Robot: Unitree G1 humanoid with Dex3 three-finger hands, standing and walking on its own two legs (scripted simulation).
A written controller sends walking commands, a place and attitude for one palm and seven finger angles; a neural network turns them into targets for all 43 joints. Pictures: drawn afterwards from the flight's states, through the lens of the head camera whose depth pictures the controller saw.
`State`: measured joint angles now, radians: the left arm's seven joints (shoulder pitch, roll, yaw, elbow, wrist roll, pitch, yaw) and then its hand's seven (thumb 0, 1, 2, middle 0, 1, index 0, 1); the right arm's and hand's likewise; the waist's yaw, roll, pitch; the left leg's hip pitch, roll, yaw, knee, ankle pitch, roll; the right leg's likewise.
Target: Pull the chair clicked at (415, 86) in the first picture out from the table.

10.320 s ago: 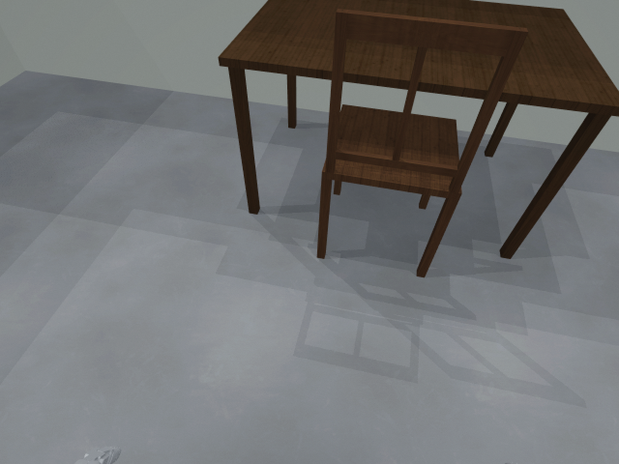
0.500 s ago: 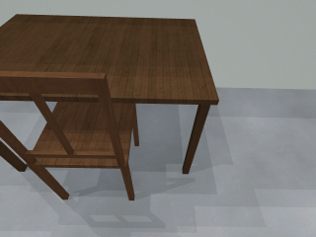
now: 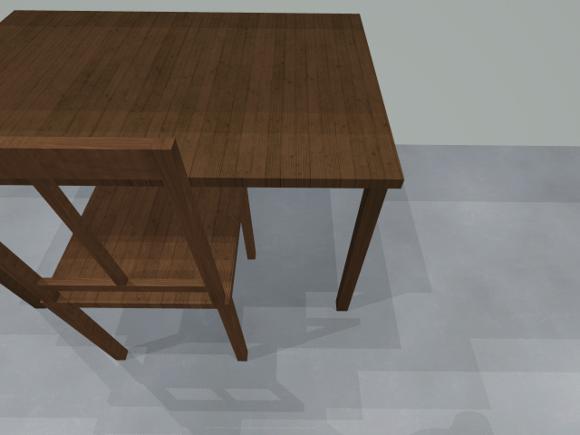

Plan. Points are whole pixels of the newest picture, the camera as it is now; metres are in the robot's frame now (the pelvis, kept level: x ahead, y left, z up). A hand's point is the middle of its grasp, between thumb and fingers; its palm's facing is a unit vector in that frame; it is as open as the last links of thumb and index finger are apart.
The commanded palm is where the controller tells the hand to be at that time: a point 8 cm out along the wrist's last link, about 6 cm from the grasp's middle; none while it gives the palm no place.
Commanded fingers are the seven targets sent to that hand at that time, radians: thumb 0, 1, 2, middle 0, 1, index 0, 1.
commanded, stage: come to a stop and stand still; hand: left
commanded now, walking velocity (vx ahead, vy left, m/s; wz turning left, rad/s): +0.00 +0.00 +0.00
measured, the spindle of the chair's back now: (88, 238) +0.42 +0.40 -0.05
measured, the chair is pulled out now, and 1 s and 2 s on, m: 0.00 0.00 0.00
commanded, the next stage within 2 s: look again from close up in 0.66 s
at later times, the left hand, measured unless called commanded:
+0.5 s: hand out of the picture +0.00 +0.24 -0.16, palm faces -0.02 -0.97 -0.26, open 7.4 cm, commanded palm none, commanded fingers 0.00 0.90 0.90 -0.20 -0.30 -0.20 -0.30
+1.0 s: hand out of the picture -0.03 +0.22 -0.17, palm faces -0.01 -0.98 -0.21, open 7.4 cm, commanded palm none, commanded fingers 0.00 0.90 0.90 -0.20 -0.30 -0.20 -0.30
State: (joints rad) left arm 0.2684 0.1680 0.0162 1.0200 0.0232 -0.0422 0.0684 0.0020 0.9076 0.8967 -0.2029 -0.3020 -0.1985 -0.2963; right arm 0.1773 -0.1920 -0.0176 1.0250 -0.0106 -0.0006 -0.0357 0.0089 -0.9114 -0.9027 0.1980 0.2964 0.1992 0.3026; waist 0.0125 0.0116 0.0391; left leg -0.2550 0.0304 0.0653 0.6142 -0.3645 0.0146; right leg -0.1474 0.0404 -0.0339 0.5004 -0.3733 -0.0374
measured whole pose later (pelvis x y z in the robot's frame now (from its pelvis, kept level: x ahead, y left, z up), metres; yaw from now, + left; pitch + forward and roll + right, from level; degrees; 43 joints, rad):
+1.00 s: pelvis -0.04 +0.02 +0.01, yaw +0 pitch -1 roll +0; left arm 0.25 0.21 -0.02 1.10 0.01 -0.01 0.02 0.00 0.91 0.90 -0.20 -0.30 -0.20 -0.30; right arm 0.19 -0.22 0.02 1.11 -0.01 -0.03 -0.02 0.01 -0.91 -0.90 0.20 0.30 0.20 0.30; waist 0.01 -0.02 0.03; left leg -0.20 -0.04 0.07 0.43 -0.22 0.06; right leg -0.13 0.00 0.00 0.43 -0.29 -0.01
